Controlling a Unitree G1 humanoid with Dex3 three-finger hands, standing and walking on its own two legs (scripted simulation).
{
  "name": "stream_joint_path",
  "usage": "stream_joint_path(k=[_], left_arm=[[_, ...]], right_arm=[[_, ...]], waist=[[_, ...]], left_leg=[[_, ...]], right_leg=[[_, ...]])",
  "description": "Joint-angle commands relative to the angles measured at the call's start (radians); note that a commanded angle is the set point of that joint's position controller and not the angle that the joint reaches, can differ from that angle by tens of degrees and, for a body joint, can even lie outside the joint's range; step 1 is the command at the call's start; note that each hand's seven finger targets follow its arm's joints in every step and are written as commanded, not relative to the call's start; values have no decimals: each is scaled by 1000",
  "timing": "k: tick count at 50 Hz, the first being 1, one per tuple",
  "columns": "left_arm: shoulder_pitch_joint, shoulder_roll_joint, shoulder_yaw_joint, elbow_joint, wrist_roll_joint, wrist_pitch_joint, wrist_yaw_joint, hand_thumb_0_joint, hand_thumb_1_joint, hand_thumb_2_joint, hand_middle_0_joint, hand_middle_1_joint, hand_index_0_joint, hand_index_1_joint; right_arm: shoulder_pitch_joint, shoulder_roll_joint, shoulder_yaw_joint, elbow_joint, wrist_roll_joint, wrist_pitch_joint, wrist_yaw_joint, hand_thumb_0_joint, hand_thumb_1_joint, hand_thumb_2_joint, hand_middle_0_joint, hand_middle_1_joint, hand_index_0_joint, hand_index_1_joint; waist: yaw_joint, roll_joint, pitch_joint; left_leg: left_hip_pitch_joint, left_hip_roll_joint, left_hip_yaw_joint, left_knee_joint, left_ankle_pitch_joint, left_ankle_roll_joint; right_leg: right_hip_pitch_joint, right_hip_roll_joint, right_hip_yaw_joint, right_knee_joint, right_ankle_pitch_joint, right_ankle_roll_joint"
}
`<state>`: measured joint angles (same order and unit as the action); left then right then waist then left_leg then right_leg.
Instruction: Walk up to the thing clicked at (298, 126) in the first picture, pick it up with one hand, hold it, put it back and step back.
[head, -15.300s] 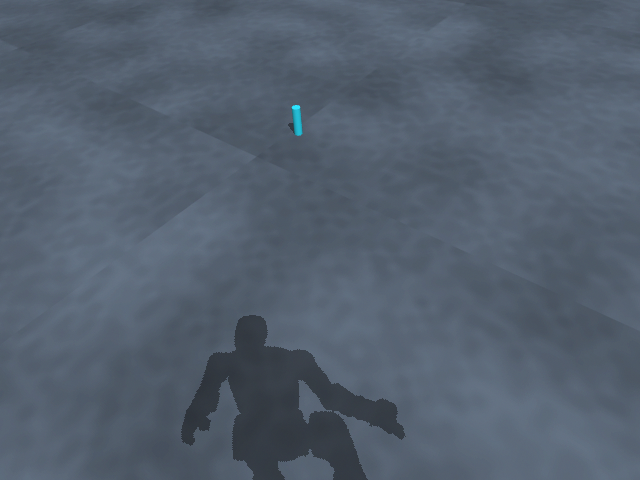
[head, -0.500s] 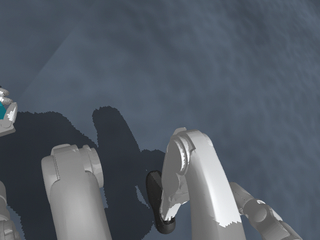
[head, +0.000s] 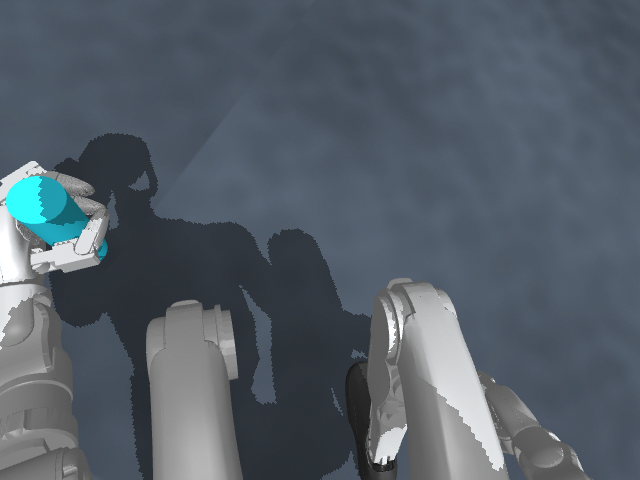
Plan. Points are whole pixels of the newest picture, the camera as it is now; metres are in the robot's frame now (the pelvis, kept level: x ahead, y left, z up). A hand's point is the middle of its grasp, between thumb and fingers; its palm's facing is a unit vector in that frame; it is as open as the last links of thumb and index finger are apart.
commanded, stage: settle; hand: left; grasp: from the side
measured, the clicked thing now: (66, 228) +0.41 +0.29 -0.07
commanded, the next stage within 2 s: lift in 0.96 s
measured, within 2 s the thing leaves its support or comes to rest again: neither
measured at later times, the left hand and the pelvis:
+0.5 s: hand (68, 205) +0.41 +0.27 -0.01, palm faces +0.23 -0.97 -0.06, open 6.2 cm; pelvis +0.00 -0.01 +0.03, yaw +3 degrees
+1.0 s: hand (64, 187) +0.42 +0.26 +0.01, palm faces +0.24 -0.97 -0.04, open 6.2 cm; pelvis +0.00 -0.01 +0.04, yaw +4 degrees
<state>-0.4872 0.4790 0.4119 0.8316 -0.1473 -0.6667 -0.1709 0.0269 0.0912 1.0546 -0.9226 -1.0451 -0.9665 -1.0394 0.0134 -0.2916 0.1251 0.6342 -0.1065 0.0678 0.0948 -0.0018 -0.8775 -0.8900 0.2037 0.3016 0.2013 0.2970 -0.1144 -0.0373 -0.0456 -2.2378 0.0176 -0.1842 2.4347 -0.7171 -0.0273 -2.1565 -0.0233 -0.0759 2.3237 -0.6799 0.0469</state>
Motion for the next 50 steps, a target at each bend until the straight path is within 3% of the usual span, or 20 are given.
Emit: stream_joint_path(k=[1,4,7,9,12,14,15,16,17,19,21,23,32,37,41,42,43,47,49,50], left_arm=[[-271,214,75,-254,-31,-72,-12,0,459,1255,-1296,-1348,-1284,-1367],[-266,170,62,-233,-36,-56,-23,0,485,1270,-1297,-1355,-1285,-1374],[-265,199,89,-246,-28,-48,-26,0,458,1262,-1293,-1347,-1281,-1367],[-268,190,83,-243,-25,-46,-28,0,478,1274,-1303,-1357,-1291,-1377],[-312,201,100,-300,-36,-47,-28,0,484,1286,-1321,-1373,-1308,-1393],[-284,190,98,-262,-25,-34,-27,0,456,1294,-1331,-1385,-1317,-1407],[-251,153,77,-201,-22,-25,-30,0,461,1287,-1333,-1376,-1318,-1398],[-341,187,84,-310,-23,-38,-31,0,464,1276,-1326,-1362,-1312,-1384],[-317,190,98,-277,-22,-31,-31,0,460,1279,-1321,-1364,-1307,-1385],[-321,143,58,-247,-15,-23,-33,0,455,1273,-1318,-1352,-1304,-1374],[-313,180,98,-250,-19,-27,-29,0,466,1296,-1328,-1370,-1313,-1393],[-326,165,86,-266,-20,-27,-37,0,467,1286,-1332,-1367,-1318,-1389],[-343,146,83,-200,-5,-20,-28,0,481,1314,-1327,-1373,-1314,-1395],[-392,163,89,-224,-7,-27,-25,0,444,1314,-1334,-1376,-1321,-1399],[-363,128,63,-147,5,-21,-24,0,521,1327,-1318,-1367,-1307,-1388],[-413,160,80,-223,7,-31,-21,0,513,1328,-1309,-1361,-1296,-1383],[-397,184,95,-206,9,-26,-18,0,485,1314,-1318,-1358,-1305,-1381],[-393,134,69,-166,2,-19,-19,0,477,1319,-1313,-1358,-1300,-1381],[-414,170,89,-194,9,-25,-14,0,503,1310,-1293,-1336,-1280,-1358],[-391,148,79,-154,9,-23,-14,0,521,1312,-1296,-1338,-1284,-1359]], right_arm=[[105,-237,-112,-60,12,-22,-22,0,-882,-896,200,300,200,300],[112,-231,-119,-54,17,-25,-25,0,-880,-896,200,300,200,300],[113,-229,-132,-67,21,-28,-32,0,-885,-897,200,300,200,300],[109,-223,-137,-62,24,-32,-34,0,-883,-896,200,300,200,300],[129,-217,-142,-50,27,-39,-37,0,-884,-897,200,300,200,300],[137,-213,-149,-49,26,-42,-40,0,-890,-898,200,300,200,300],[133,-212,-151,-51,29,-44,-41,0,-890,-898,200,300,200,300],[133,-210,-155,-49,27,-46,-43,0,-887,-897,200,300,200,300],[143,-214,-158,-47,27,-47,-44,0,-889,-898,200,300,200,300],[137,-211,-159,-51,29,-50,-44,0,-889,-898,200,300,200,300],[142,-212,-165,-41,32,-53,-46,0,-886,-898,200,300,199,300],[148,-211,-168,-45,31,-55,-46,0,-889,-898,200,300,199,300],[166,-200,-171,-31,31,-63,-49,0,-885,-897,200,300,199,300],[165,-194,-171,-33,31,-65,-49,0,-889,-898,200,300,199,300],[166,-191,-170,-27,31,-67,-50,0,-883,-897,200,300,200,300],[180,-192,-171,-21,28,-68,-49,0,-880,-897,200,300,199,300],[175,-194,-176,-26,29,-67,-51,0,-886,-898,200,300,199,300],[180,-190,-172,-28,35,-68,-50,0,-886,-898,199,300,199,300],[184,-194,-173,-20,33,-69,-51,0,-881,-897,200,300,199,300],[182,-192,-171,-24,32,-68,-50,0,-885,-898,200,300,199,300]], waist=[[10,229,-691],[0,218,-677],[15,217,-704],[20,215,-688],[27,221,-721],[25,199,-721],[17,178,-702],[21,212,-721],[29,220,-741],[6,218,-701],[30,203,-700],[27,212,-754],[16,190,-701],[23,194,-735],[9,175,-690],[18,205,-713],[31,197,-739],[13,189,-721],[26,220,-726],[20,211,-723]], left_leg=[[443,-8,104,-323,160,40],[440,-10,110,-332,169,41],[452,-9,119,-344,154,44],[447,-10,126,-359,126,45],[460,-10,130,-360,158,43],[461,-9,134,-362,173,46],[457,-9,134,-365,175,46],[466,-8,136,-367,166,46],[497,-9,136,-375,175,44],[491,-9,131,-393,148,43],[497,-9,135,-398,143,44],[530,-11,135,-399,172,42],[523,-13,141,-426,151,45],[530,-14,146,-433,142,47],[516,-16,148,-445,123,48],[529,-15,148,-449,135,45],[544,-16,152,-449,134,47],[553,-16,143,-460,149,43],[577,-15,140,-471,148,40],[572,-16,143,-465,153,42]], right_leg=[[362,43,-58,-229,191,-79],[363,39,-53,-240,201,-77],[382,37,-44,-261,184,-76],[375,36,-40,-271,154,-77],[396,35,-31,-269,180,-79],[412,34,-24,-282,195,-77],[405,34,-23,-287,195,-77],[396,33,-20,-288,188,-79],[402,32,-19,-291,192,-80],[372,30,-27,-296,166,-82],[373,31,-23,-306,154,-83],[394,29,-21,-302,181,-83],[387,25,-16,-330,158,-83],[403,25,-10,-338,150,-83],[391,25,-10,-354,131,-82],[401,25,-10,-349,142,-84],[417,26,-4,-359,140,-83],[395,24,-12,-352,148,-86],[385,24,-13,-348,146,-89],[394,21,-12,-350,154,-87]])
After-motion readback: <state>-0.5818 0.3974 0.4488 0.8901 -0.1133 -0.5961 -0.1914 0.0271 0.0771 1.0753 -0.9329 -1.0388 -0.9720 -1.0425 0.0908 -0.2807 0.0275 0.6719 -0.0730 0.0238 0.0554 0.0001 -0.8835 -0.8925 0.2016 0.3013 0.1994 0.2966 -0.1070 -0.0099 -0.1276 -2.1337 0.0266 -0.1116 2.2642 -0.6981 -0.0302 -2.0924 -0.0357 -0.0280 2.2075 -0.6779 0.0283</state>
